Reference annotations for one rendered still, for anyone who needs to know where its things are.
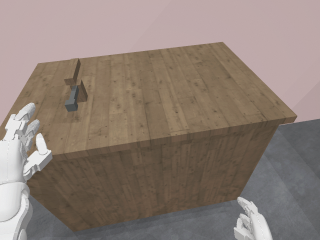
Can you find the robot right hand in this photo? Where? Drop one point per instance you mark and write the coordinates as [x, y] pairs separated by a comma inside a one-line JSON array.
[[257, 227]]

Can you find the tap lever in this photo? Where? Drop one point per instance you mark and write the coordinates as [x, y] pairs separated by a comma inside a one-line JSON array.
[[71, 104]]

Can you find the left robot forearm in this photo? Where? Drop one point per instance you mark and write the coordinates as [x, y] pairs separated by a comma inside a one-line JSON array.
[[15, 210]]

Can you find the robot left hand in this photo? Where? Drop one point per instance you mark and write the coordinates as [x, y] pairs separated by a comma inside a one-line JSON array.
[[16, 143]]

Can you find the counter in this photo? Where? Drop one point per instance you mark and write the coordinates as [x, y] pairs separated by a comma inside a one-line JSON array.
[[155, 132]]

